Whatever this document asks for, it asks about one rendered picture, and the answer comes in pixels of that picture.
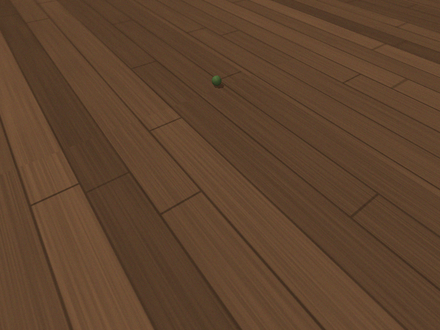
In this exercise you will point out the ball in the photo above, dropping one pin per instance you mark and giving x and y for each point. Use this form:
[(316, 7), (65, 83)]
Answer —
[(216, 80)]

